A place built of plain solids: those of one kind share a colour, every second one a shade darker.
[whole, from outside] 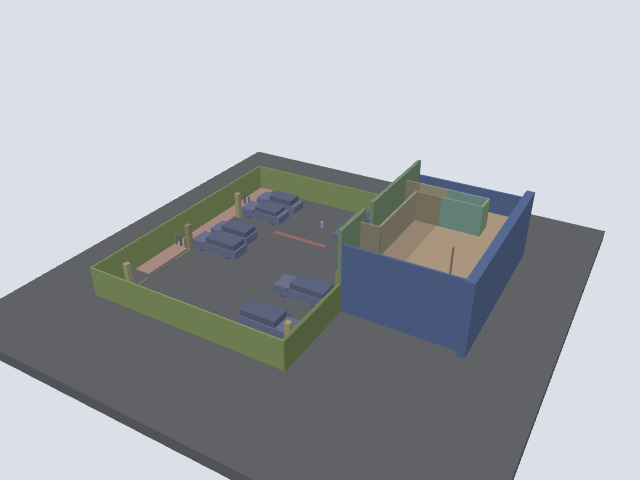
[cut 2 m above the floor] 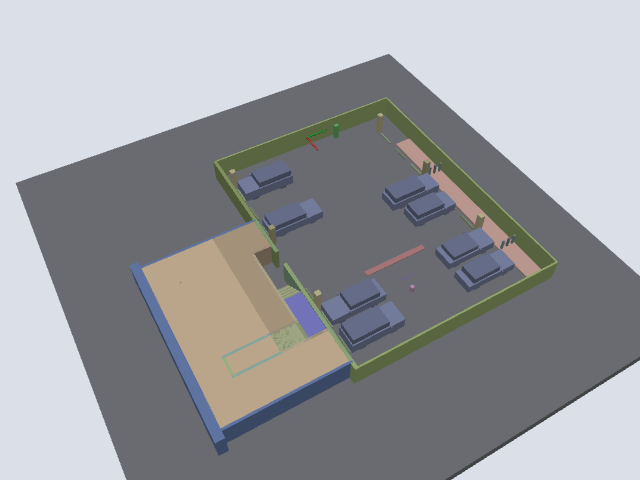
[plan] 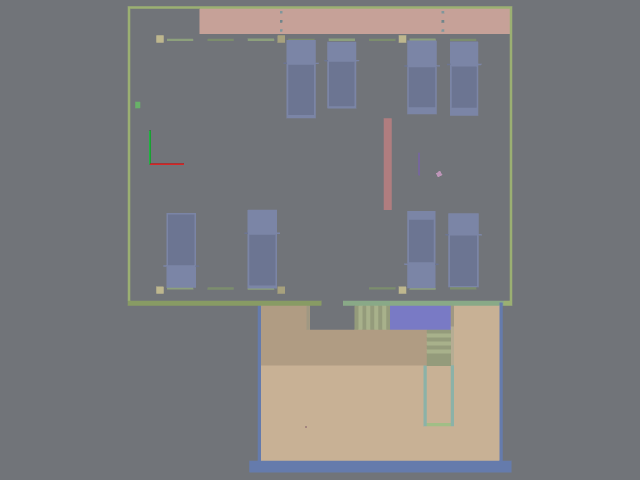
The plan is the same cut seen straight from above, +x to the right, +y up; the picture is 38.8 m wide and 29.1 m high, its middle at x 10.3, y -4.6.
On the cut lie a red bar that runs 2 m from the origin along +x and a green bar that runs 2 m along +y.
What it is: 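The pedestrian entrance of an underground car park of the 2000s; a paved forecourt at street level 3.80 m over the deck; a stair well of 20 risers of 0.190 m and treads of 0.240 m, 1.45 m wide, an L of two flights with a corner landing, along the facade; in a closed, roofed stair core with a lobby at street level, a plain doorway into the deck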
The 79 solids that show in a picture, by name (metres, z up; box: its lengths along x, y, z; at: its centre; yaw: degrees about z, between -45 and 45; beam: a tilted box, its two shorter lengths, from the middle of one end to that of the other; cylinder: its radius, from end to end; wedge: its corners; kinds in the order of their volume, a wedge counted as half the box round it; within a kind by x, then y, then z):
{
 "paving_1": {"box": [2.97, 1.46, 3.85], "at": [8.2, -9.31, 1.88]},
 "paving_2": {"box": [10.06, 2.17, 3.85], "at": [11.75, -11.12, 1.88]},
 "paving_3": {"box": [14.48, 5.8, 3.85], "at": [13.96, -15.1, 1.88]},
 "paving_4": {"box": [2.97, 2.18, 3.85], "at": [19.71, -11.12, 1.88]},
 "paving_5": {"box": [2.97, 1.46, 3.85], "at": [19.71, -9.31, 1.88]},
 "stair_step_1": {"box": [5.89, 1.47, 0.24], "at": [15.33, -9.31, 0.07]},
 "stair_step_2": {"box": [5.65, 1.47, 0.43], "at": [15.45, -9.31, 0.17]},
 "stair_step_3": {"box": [5.41, 1.47, 0.62], "at": [15.57, -9.31, 0.26]},
 "stair_step_4": {"box": [5.17, 1.47, 0.81], "at": [15.69, -9.31, 0.35]},
 "stair_step_5": {"box": [4.93, 1.47, 1.0], "at": [15.81, -9.31, 0.45]},
 "stair_step_6": {"box": [4.69, 1.47, 1.19], "at": [15.93, -9.31, 0.55]},
 "stair_step_7": {"box": [4.45, 1.47, 1.38], "at": [16.05, -9.31, 0.64]},
 "stair_step_8": {"box": [4.21, 1.47, 1.57], "at": [16.17, -9.31, 0.73]},
 "stair_step_9": {"box": [3.97, 1.47, 1.76], "at": [16.29, -9.31, 0.83]},
 "stair_step_10": {"box": [1.47, 0.77, 3.28], "at": [17.5, -11.86, 1.59]},
 "stair_step_11": {"box": [1.47, 1.01, 3.09], "at": [17.5, -11.74, 1.5]},
 "stair_step_12": {"box": [1.47, 1.25, 2.9], "at": [17.5, -11.62, 1.4]},
 "stair_step_13": {"box": [1.47, 1.49, 2.71], "at": [17.5, -11.5, 1.3]},
 "stair_step_14": {"box": [1.47, 1.73, 2.52], "at": [17.5, -11.38, 1.21]},
 "stair_step_15": {"box": [1.47, 1.97, 2.33], "at": [17.5, -11.26, 1.11]},
 "stair_step_16": {"box": [1.47, 2.21, 2.14], "at": [17.5, -11.14, 1.02]},
 "boundary_1": {"box": [0.2, 9.81, 6.05], "at": [6.63, -13.29, 2.98]},
 "boundary_2": {"box": [15.9, 0.71, 6.29], "at": [13.96, -18.34, 3.1]},
 "boundary_3": {"box": [0.2, 9.81, 5.89], "at": [21.29, -13.29, 2.9]},
 "car_1": {"box": [1.8, 4.53, 0.9], "at": [1.89, -5.22, 0.63]},
 "car_2": {"box": [1.6, 3.08, 0.56], "at": [1.89, -4.6, 1.36]},
 "car_3": {"box": [1.59, 3.07, 0.52], "at": [6.8, -5.82, 1.2]},
 "car_4": {"box": [1.79, 4.78, 0.76], "at": [6.8, -5.16, 0.56]},
 "car_5": {"box": [1.57, 3.04, 0.54], "at": [9.16, 4.5, 1.22]},
 "car_6": {"box": [1.77, 4.75, 0.77], "at": [9.16, 5.16, 0.56]},
 "car_7": {"box": [1.56, 2.7, 0.54], "at": [11.62, 4.86, 1.2]},
 "car_8": {"box": [1.76, 4.06, 0.75], "at": [11.62, 5.39, 0.55]},
 "car_9": {"box": [1.72, 4.69, 0.72], "at": [16.45, -5.18, 0.54]},
 "car_10": {"box": [1.52, 2.57, 0.54], "at": [16.45, -4.66, 1.17]},
 "car_11": {"box": [1.6, 2.43, 0.43], "at": [16.49, 4.65, 1.11]},
 "car_12": {"box": [1.8, 4.48, 0.71], "at": [16.49, 5.26, 0.54]},
 "car_13": {"box": [1.65, 3.07, 0.56], "at": [19.0, -5.86, 1.38]},
 "car_14": {"box": [1.85, 4.49, 0.92], "at": [19.0, -5.22, 0.64]},
 "car_15": {"box": [1.52, 2.5, 0.53], "at": [19.04, 4.67, 1.15]},
 "car_16": {"box": [1.72, 4.51, 0.7], "at": [19.04, 5.18, 0.53]},
 "wall_1": {"box": [0.15, 18.01, 2.62], "at": [-1.27, 0.57, 1.26]},
 "wall_2": {"box": [11.74, 0.3, 2.62], "at": [4.52, -8.44, 1.26]},
 "wall_3": {"box": [23.3, 0.15, 2.62], "at": [10.3, 9.5, 1.26]},
 "wall_4": {"box": [10.26, 0.3, 2.62], "at": [16.82, -8.44, 1.26]},
 "wall_5": {"box": [0.15, 18.01, 2.62], "at": [21.88, 0.57, 1.26]},
 "facade_1": {"box": [3.92, 0.3, 7.22], "at": [8.43, -8.44, 3.56]},
 "facade_2": {"box": [9.76, 0.3, 7.22], "at": [16.57, -8.44, 3.56]},
 "rim_guard_1": {"box": [0.2, 1.65, 6.5], "at": [9.59, -9.41, 3.2]},
 "rim_guard_2": {"box": [3.1, 0.2, 6.5], "at": [11.04, -10.13, 3.2]},
 "rim_guard_3": {"box": [4.59, 0.2, 6.5], "at": [14.48, -10.13, 3.2]},
 "rim_guard_4": {"box": [0.2, 2.36, 6.5], "at": [16.68, -11.21, 3.2]},
 "rim_guard_5": {"box": [0.2, 2.56, 6.5], "at": [18.33, -11.12, 3.2]},
 "rim_guard_6": {"box": [0.2, 1.65, 6.5], "at": [18.33, -9.41, 3.2]},
 "stair_landing_1": {"box": [3.73, 1.48, 1.95], "at": [16.41, -9.31, 0.93]},
 "lobby_wall_1": {"box": [0.2, 3.7, 6.5], "at": [16.68, -14.04, 3.2]},
 "lobby_wall_2": {"box": [0.2, 3.7, 6.5], "at": [18.33, -14.04, 3.2]},
 "walkway_1": {"box": [18.8, 1.54, 0.16], "at": [12.4, 8.65, 0.03]},
 "column_1": {"box": [0.45, 0.45, 2.59], "at": [0.6, -7.63, 1.25]},
 "column_2": {"box": [0.45, 0.45, 2.59], "at": [0.6, 7.58, 1.25]},
 "column_3": {"box": [0.45, 0.45, 2.59], "at": [7.95, -7.63, 1.25]},
 "column_4": {"box": [0.45, 0.45, 2.59], "at": [7.95, 7.58, 1.25]},
 "column_5": {"box": [0.45, 0.45, 2.59], "at": [15.3, -7.63, 1.25]},
 "column_6": {"box": [0.45, 0.45, 2.59], "at": [15.3, 7.58, 1.25]},
 "lobby_wall_end_1": {"box": [1.45, 0.2, 6.5], "at": [17.5, -15.79, 3.2]},
 "wheelstop_1": {"box": [1.6, 0.15, 0.15], "at": [1.82, -7.54, 0.03]},
 "wheelstop_2": {"box": [1.6, 0.15, 0.15], "at": [1.82, 7.54, 0.03]},
 "wheelstop_3": {"box": [1.6, 0.15, 0.15], "at": [4.28, -7.54, 0.03]},
 "wheelstop_4": {"box": [1.6, 0.15, 0.15], "at": [4.28, 7.54, 0.03]},
 "wheelstop_5": {"box": [1.6, 0.15, 0.15], "at": [6.72, 7.54, 0.03]},
 "wheelstop_6": {"box": [1.6, 0.15, 0.15], "at": [11.62, 7.54, 0.03]},
 "wheelstop_7": {"box": [1.6, 0.15, 0.15], "at": [14.07, -7.54, 0.03]},
 "wheelstop_8": {"box": [1.6, 0.15, 0.15], "at": [14.07, 7.54, 0.03]},
 "wheelstop_9": {"box": [1.6, 0.15, 0.15], "at": [16.52, -7.54, 0.03]},
 "wheelstop_10": {"box": [1.6, 0.15, 0.15], "at": [18.98, -7.54, 0.03]},
 "wheelstop_11": {"box": [1.6, 0.15, 0.15], "at": [18.98, 7.54, 0.03]},
 "hump_1": {"box": [0.48, 5.57, 0.11], "at": [14.41, 0.0, 0.01]},
 "pay_station_1": {"box": [0.3, 0.4, 1.5], "at": [-0.75, 3.58, 0.7]},
 "canopy_post_1": {"box": [0.12, 0.12, 6.5], "at": [9.45, -15.94, 3.2]},
 "cable_cover_1": {"box": [0.11, 1.38, 0.07], "at": [16.3, 0.0, -0.02]}
}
